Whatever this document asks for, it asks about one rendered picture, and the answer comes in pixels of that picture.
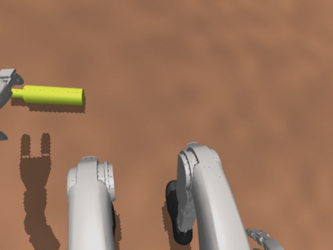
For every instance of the right robot foot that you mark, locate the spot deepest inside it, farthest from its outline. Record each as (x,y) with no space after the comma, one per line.
(172,206)

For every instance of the right robot hand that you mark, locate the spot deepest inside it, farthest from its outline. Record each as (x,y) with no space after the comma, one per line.
(263,239)

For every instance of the left robot hand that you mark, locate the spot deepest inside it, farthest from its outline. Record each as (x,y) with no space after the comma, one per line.
(8,78)

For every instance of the bottle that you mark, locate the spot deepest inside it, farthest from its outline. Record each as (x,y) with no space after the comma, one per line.
(50,95)

